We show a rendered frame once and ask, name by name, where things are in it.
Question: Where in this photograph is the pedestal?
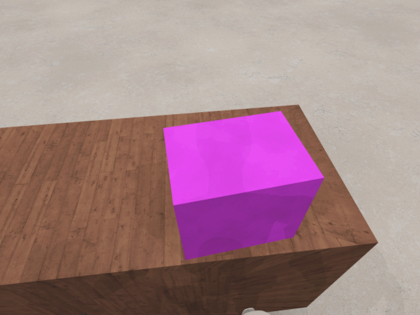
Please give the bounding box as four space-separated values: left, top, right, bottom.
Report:
0 105 378 315

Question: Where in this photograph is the carton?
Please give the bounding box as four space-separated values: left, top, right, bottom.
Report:
163 111 324 260

